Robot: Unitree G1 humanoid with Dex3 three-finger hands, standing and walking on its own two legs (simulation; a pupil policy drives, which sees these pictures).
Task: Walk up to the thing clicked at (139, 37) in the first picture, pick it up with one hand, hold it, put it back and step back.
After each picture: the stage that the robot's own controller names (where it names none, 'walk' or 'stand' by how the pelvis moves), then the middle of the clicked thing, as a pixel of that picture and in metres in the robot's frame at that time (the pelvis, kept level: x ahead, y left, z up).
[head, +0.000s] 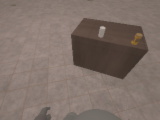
stand; (136, 39) +0.92 -0.49 -0.04
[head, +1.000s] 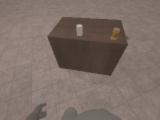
rise first; (115, 34) +0.89 -0.21 +0.00
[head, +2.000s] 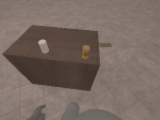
walk; (85, 52) +0.58 +0.11 -0.02
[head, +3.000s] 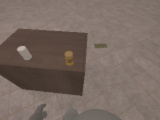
stand; (69, 58) +0.49 +0.20 -0.02
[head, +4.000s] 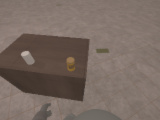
stand; (70, 64) +0.46 +0.18 -0.04
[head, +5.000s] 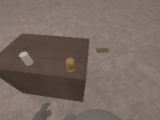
stand; (70, 65) +0.44 +0.18 -0.03
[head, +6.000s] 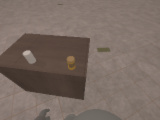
stand; (71, 63) +0.47 +0.19 -0.04
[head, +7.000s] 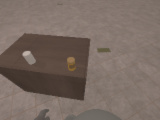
stand; (71, 64) +0.46 +0.18 -0.04
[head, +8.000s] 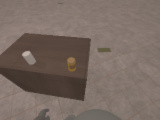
rise first; (71, 64) +0.46 +0.18 -0.04
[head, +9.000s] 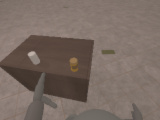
rise first; (74, 64) +0.46 +0.18 -0.04
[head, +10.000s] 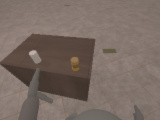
go down; (75, 64) +0.46 +0.18 -0.04
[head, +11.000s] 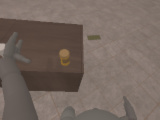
go down; (64, 57) +0.45 +0.17 +0.00
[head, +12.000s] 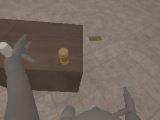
close in; (64, 56) +0.46 +0.17 +0.02
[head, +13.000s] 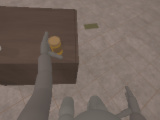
close; (56, 46) +0.49 +0.18 +0.06
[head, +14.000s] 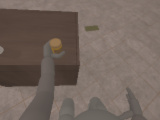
lift; (57, 48) +0.48 +0.18 +0.05
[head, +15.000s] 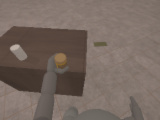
lift; (61, 63) +0.36 +0.19 +0.10
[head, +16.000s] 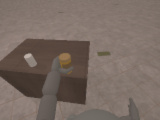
hold; (66, 63) +0.33 +0.16 +0.16
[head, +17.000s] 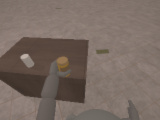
hold; (63, 67) +0.33 +0.18 +0.12
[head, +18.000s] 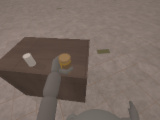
crouch; (65, 64) +0.33 +0.17 +0.14
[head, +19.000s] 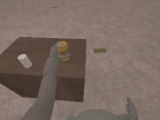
crouch; (63, 51) +0.42 +0.19 +0.16
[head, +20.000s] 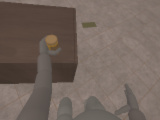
lower; (53, 45) +0.49 +0.20 +0.04
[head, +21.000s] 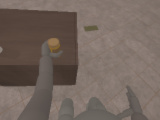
lower; (55, 48) +0.48 +0.19 +0.05
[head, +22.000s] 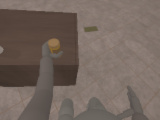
lower; (55, 48) +0.48 +0.19 +0.05
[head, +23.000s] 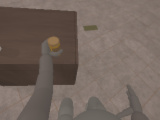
lower; (55, 47) +0.49 +0.19 +0.05
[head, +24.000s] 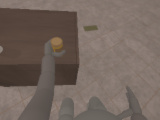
loosen; (57, 47) +0.49 +0.17 +0.05
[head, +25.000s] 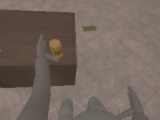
withdraw; (56, 49) +0.48 +0.18 +0.05
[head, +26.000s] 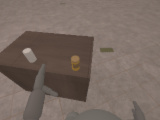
sink last; (75, 63) +0.45 +0.15 +0.00
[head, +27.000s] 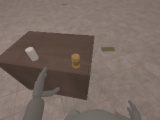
stand; (75, 61) +0.47 +0.16 +0.00
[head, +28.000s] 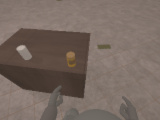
stand; (71, 59) +0.46 +0.18 +0.02
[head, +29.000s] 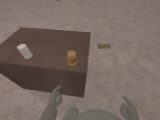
stand; (72, 58) +0.47 +0.17 +0.02
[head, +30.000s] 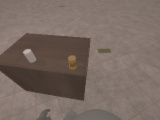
stand; (72, 62) +0.47 +0.18 -0.02
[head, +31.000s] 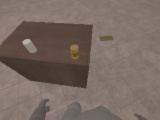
walk; (74, 52) +0.52 +0.16 -0.02
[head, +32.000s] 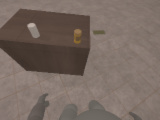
walk; (77, 36) +0.70 +0.15 -0.02
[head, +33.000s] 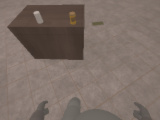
walk; (72, 18) +1.00 +0.28 -0.01
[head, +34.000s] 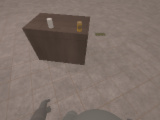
stand; (79, 26) +1.08 +0.21 -0.03
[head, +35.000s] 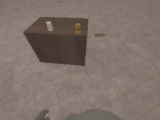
stand; (77, 28) +1.10 +0.23 -0.04
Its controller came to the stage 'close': yes
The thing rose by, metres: 0.20
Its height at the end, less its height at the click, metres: +0.00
